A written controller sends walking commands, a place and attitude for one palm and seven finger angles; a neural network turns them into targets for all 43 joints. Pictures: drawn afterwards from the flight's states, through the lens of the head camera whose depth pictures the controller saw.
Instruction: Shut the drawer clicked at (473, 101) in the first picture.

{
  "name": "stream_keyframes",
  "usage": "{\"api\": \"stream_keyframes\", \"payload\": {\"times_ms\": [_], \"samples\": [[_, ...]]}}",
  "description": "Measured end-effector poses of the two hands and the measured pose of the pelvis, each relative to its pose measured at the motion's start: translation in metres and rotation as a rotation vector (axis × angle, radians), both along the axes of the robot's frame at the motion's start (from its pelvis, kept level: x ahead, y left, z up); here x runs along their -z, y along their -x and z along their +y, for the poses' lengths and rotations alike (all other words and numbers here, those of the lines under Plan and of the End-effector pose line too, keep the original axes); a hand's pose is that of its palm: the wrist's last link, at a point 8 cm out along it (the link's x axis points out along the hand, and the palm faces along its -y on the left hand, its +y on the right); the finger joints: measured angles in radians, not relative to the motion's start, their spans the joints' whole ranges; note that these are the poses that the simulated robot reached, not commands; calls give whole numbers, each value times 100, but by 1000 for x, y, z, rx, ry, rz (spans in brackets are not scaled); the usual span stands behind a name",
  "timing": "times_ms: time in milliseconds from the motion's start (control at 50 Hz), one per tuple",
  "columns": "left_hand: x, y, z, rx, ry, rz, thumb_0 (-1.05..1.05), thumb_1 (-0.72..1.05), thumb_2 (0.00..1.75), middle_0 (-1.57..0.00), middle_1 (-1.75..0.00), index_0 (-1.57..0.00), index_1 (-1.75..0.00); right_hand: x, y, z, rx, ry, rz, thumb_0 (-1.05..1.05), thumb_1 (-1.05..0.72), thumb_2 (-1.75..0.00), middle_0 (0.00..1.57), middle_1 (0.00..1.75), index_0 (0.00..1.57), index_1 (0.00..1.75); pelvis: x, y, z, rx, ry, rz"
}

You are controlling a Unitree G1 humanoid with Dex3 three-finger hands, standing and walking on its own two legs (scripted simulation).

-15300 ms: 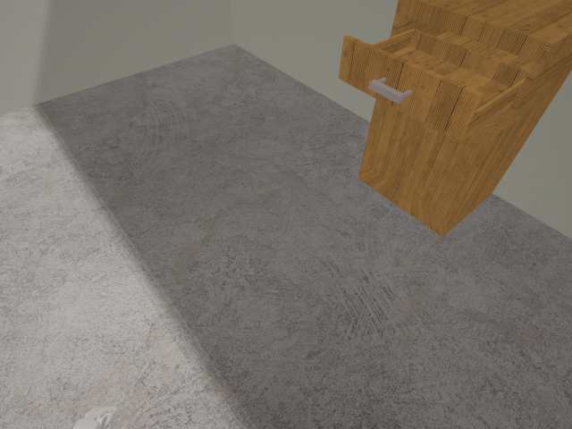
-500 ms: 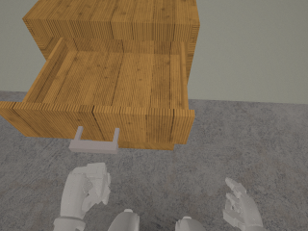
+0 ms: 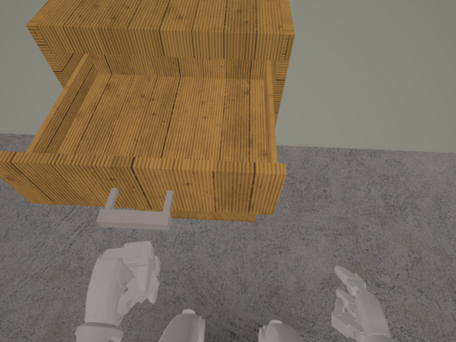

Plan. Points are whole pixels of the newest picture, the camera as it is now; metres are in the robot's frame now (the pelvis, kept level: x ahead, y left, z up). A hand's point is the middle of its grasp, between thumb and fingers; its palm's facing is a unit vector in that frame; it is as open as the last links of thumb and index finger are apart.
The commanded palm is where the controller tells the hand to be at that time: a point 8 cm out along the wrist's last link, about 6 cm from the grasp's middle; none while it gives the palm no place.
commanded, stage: push the drawer shut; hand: left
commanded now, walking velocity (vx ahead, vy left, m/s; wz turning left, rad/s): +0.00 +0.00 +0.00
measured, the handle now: (138, 207) +0.33 +0.17 +0.05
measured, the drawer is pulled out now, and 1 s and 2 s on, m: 0.28 0.22 0.10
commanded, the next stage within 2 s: none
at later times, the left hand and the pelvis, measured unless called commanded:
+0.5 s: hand (155, 254) +0.25 +0.13 +0.05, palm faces -0.04 -1.00 -0.04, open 3.0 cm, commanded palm +0.24 +0.18 +0.06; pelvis +0.00 +0.00 +0.00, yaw +0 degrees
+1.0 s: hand (166, 221) +0.30 +0.12 +0.05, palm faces -0.04 -1.00 -0.05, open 3.1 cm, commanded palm +0.30 +0.16 +0.06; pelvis -0.03 +0.01 +0.01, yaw +1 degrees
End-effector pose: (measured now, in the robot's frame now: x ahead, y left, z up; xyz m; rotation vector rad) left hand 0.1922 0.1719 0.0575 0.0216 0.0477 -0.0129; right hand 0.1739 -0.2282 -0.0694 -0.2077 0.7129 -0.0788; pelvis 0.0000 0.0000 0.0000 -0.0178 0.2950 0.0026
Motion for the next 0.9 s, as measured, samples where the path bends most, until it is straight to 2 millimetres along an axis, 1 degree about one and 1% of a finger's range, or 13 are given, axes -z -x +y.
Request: {"api": "stream_keyframes", "payload": {"times_ms": [80,180,260,380,520,620,740,900], "samples": [[-4,1,3,-9,-8,-14,2,90,90,-140,-160,-140,-160,0,-2,0,0,-6,-4,2,-91,-90,20,30,20,30,0,0,-1,-3,2,-3],[0,-3,4,2,-13,-1,2,90,90,-140,-160,-140,-160,1,-3,1,-5,-4,-5,2,-91,-90,20,30,20,30,0,1,-1,-5,3,-2],[3,-13,5,15,-15,-15,2,90,90,-140,-160,-140,-160,3,0,0,-4,4,2,2,-91,-90,20,30,21,30,2,3,-2,-5,5,1],[1,-35,7,28,-16,-39,2,89,90,-140,-160,-140,-160,7,9,-3,6,11,31,2,-91,-90,20,30,21,30,1,4,0,-7,8,4],[2,-39,8,30,-15,-7,-2,86,93,-140,-160,-140,-160,6,20,-3,12,15,69,2,-91,-90,20,30,21,30,-4,4,3,-8,8,-2],[6,-43,8,28,-16,-27,-5,84,95,-140,-160,-140,-160,9,23,-2,1,29,81,2,-91,-90,20,30,21,30,-3,8,5,-14,12,-2],[8,-56,8,35,-19,-57,-6,84,98,-140,-160,-140,-160,14,25,3,-12,33,94,2,-91,-90,20,30,21,30,0,17,8,-20,16,-4],[5,-78,4,37,-26,-44,-4,87,100,-140,-160,-140,-160,14,34,11,-9,16,105,2,-91,-90,20,30,21,30,-4,24,12,-20,16,-15]]}}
